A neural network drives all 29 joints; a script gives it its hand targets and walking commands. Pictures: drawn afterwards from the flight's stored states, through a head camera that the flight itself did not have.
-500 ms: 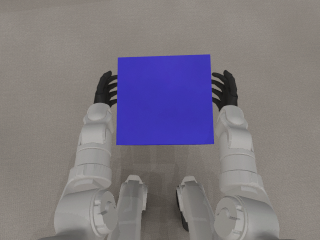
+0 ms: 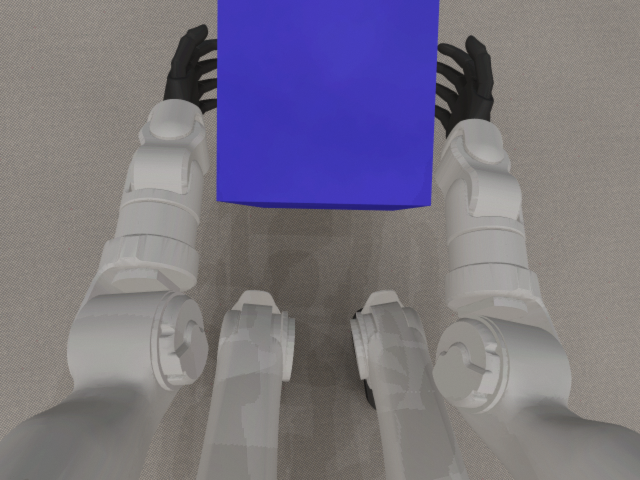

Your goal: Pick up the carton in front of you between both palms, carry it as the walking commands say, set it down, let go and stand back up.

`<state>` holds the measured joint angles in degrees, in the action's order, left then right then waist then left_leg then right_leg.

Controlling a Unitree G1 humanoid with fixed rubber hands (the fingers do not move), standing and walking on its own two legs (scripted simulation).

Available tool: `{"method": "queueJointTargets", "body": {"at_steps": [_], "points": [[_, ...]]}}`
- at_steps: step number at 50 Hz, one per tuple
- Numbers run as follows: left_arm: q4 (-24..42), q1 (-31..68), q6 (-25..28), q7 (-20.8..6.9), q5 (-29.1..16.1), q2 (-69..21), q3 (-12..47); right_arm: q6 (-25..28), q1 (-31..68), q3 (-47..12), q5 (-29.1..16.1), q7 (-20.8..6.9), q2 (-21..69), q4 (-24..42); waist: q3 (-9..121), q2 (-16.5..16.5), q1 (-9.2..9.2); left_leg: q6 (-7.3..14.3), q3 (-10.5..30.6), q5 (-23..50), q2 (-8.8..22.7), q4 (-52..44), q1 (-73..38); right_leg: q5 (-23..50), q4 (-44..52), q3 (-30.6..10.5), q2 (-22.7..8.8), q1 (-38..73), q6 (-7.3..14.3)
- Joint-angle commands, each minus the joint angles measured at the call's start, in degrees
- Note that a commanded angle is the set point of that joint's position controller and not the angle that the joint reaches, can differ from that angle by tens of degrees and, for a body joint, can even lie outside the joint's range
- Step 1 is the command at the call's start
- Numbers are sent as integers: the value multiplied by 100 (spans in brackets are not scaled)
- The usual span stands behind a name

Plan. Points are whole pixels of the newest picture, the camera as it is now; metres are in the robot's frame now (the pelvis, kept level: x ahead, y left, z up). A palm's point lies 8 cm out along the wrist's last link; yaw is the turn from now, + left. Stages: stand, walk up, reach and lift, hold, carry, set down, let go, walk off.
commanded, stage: set down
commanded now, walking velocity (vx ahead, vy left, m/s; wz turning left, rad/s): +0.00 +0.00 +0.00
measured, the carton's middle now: (327, 128) +0.51 +0.00 -0.20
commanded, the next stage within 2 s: none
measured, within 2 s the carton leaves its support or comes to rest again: rests again in 0.74 s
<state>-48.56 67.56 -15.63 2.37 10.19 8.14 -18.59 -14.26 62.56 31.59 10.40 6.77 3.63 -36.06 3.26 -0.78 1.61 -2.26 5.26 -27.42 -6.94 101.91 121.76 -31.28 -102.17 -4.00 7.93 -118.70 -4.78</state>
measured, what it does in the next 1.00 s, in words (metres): lowers itself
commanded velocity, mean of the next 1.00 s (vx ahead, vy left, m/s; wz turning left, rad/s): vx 0.00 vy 0.00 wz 0.00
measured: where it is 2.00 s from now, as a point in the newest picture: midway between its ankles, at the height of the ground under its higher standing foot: (314, 374)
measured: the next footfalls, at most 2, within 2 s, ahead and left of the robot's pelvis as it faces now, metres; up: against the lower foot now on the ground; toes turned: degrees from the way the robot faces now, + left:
none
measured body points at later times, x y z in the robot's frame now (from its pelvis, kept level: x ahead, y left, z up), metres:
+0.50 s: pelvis +0.00 +0.00 -0.09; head +0.37 +0.02 +0.17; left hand +0.57 +0.16 -0.26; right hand +0.54 -0.14 -0.26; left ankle +0.11 +0.12 -0.45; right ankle +0.10 -0.13 -0.45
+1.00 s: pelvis +0.00 +0.00 -0.10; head +0.37 +0.02 +0.15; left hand +0.57 +0.16 -0.28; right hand +0.53 -0.15 -0.28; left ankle +0.11 +0.12 -0.45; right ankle +0.09 -0.13 -0.45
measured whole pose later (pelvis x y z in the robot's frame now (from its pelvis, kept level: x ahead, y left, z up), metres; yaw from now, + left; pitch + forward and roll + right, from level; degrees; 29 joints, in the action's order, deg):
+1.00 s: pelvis +0.00 +0.00 -0.10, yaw -2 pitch +39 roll -3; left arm -63.7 85.5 -10.1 1.3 2.1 17.4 -11.7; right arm -9.3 76.0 25.6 2.6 8.5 -5.4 -49.8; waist -18.2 -1.1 0.3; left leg -0.7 2.1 -34.2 -4.3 124.9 129.1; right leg -37.1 -124.7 -2.5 8.6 -126.5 -5.3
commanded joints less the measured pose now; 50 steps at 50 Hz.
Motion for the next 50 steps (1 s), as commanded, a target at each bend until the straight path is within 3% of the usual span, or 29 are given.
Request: {"method": "queueJointTargets", "body": {"at_steps": [1,3,4,6,7,9,11,12,14,15,19,22,23,24,28,29,32,34,35,37,38,39,40,41,44,45,48,49,50], "points": [[14,3656,288,-1256,-676,-5124,2135,36,3919,-3093,-726,-1233,4759,-197,6397,347,-128,14,-830,1593,-214,-396,-3905,1621,413,902,274,2648,9],[-195,3650,245,-1239,-683,-5135,2208,56,3946,-2886,-627,-1268,4502,-420,5954,749,65,49,-745,1240,-154,-507,-4027,1301,256,1104,295,2032,73],[186,3876,317,-1221,-822,-4933,2324,-13,3936,-2858,-813,-1306,4635,-858,5787,684,-276,25,-779,1463,-170,-295,-3963,1312,226,919,261,1981,109],[486,4486,411,-1173,-1083,-4613,2468,13,4115,-2957,-618,-1258,4485,-625,6126,151,398,56,-642,1320,-147,-161,-3570,1602,-49,1093,240,2316,112],[158,4255,370,-1165,-997,-4701,2462,9,4041,-2734,-796,-1255,4446,-956,6053,610,-116,-4,-869,1282,-162,-115,-3551,1440,-63,1005,242,2220,100],[295,4153,405,-1211,-1149,-4997,2743,204,4482,-3156,-1099,-1241,4173,-445,6421,1019,36,-119,-876,1810,-98,230,-3945,1878,-280,1013,201,2279,110],[81,4508,443,-1210,-1178,-4544,2455,123,4826,-3363,-1231,-1156,4359,-553,6330,213,-152,42,-902,1616,-70,377,-3573,1713,-376,1014,199,2688,29],[203,4691,449,-1226,-1132,-4369,2586,118,4470,-3157,-859,-1146,4245,-536,6005,409,209,38,-803,1362,-76,464,-3287,1676,-489,945,197,2505,127],[35,4557,401,-1242,-1280,-4538,2839,182,4757,-3232,-1215,-1156,4199,-370,6470,952,35,53,-821,1683,-34,506,-3948,1803,-667,1088,176,2328,75],[178,4741,484,-1213,-1202,-4293,2578,127,4845,-3275,-1299,-1157,4296,-622,6038,587,-300,31,-939,1646,-6,774,-3717,1544,-750,948,187,1967,99],[176,4916,512,-1313,-1555,-4007,2599,245,5435,-3638,-1367,-1108,4096,150,6443,-53,99,189,-608,2287,16,1053,-3552,2306,-1112,1033,73,2791,36],[363,4865,655,-1353,-1705,-4316,2722,257,4848,-3597,-1534,-1087,4368,-435,5932,121,-324,153,-791,2365,-8,1182,-3416,2266,-1174,907,109,2328,78],[-106,4486,627,-1341,-1601,-4355,2435,316,4723,-3436,-1380,-1090,4256,-679,5538,13,-47,126,-741,2064,-14,1096,-2891,2168,-1123,940,215,2347,119],[-369,4381,602,-1355,-1287,-3869,2363,243,4442,-3385,-1280,-1110,4384,-951,4935,-8,-386,181,-765,1960,37,1127,-2835,1981,-1176,827,150,2101,134],[172,4731,735,-1339,-1837,-4199,2642,394,4806,-3530,-1510,-1067,4214,-391,5683,-149,-44,183,-753,2400,-20,1301,-3092,2434,-1349,1028,198,2151,101],[148,4754,731,-1378,-1752,-4145,2577,389,5031,-3650,-1620,-1061,4173,-506,5376,12,-460,222,-869,2498,16,1496,-2990,2469,-1209,657,112,2187,125],[-443,4224,654,-1371,-1571,-4242,2517,439,4669,-3669,-1544,-1074,4164,-726,5002,-52,-560,234,-738,2124,-15,1364,-2840,2291,-1308,723,174,2244,114],[-352,4229,739,-1371,-1689,-4562,2539,474,4469,-3430,-1320,-1084,4151,-870,4938,-15,-29,131,-650,1977,18,1310,-2728,2096,-1305,887,169,2130,173],[-227,4453,721,-1388,-1675,-4375,2579,519,4910,-3629,-1518,-1107,4218,-405,5085,-69,-246,290,-579,2291,-19,1374,-2977,2184,-1362,838,202,1759,154],[-291,4237,731,-1420,-1673,-4587,2456,565,4726,-3253,-1375,-1129,3810,-771,4355,81,30,184,-734,1835,-34,1452,-2035,2213,-1298,711,157,1909,306],[-213,4591,792,-1411,-1580,-4343,2617,513,4676,-3351,-1350,-1094,4175,-660,4642,126,-397,233,-790,1824,33,1334,-2244,2098,-1338,663,233,1918,246],[-606,4334,746,-1397,-1580,-4259,2388,540,4703,-3246,-1322,-1097,3897,-904,4379,-70,-151,229,-752,1683,55,1379,-2209,1892,-1284,755,248,1849,218],[-570,4415,771,-1363,-1440,-3796,2393,466,4747,-3151,-1255,-1139,3899,-844,3940,-59,-431,299,-671,1304,29,1294,-1904,1751,-1385,660,183,1901,233],[-768,4393,722,-1390,-1465,-3988,2306,431,4715,-2923,-1222,-1160,3730,-1367,3879,56,-133,266,-683,1190,16,1404,-2030,1488,-1365,779,131,1658,232],[-807,4291,716,-1401,-1149,-3841,2006,473,4885,-2823,-1011,-1177,3416,-1083,3808,251,-192,282,-700,1335,63,1300,-2124,1412,-1343,774,174,1310,245],[-792,4422,708,-1343,-1332,-3558,2143,567,4671,-2789,-1148,-1133,3308,-1004,3625,58,139,302,-560,1369,48,1273,-2179,1664,-1408,937,136,1440,271],[-1123,3973,727,-1373,-987,-3508,1781,552,4802,-2708,-1115,-1267,3413,-1029,3315,-128,-506,396,-617,1300,-11,1349,-2071,1361,-1467,848,181,1088,197],[-936,4047,783,-1367,-1100,-3834,1869,573,4717,-2781,-1183,-1303,3499,-1022,3649,-37,-130,389,-502,1478,38,1418,-2048,1645,-1616,905,158,1327,177],[-1323,3782,750,-1378,-885,-3559,1551,586,4577,-2836,-1184,-1226,3467,-1162,3412,107,-547,341,-688,1600,38,1478,-2182,1569,-1561,787,155,1073,167]]}}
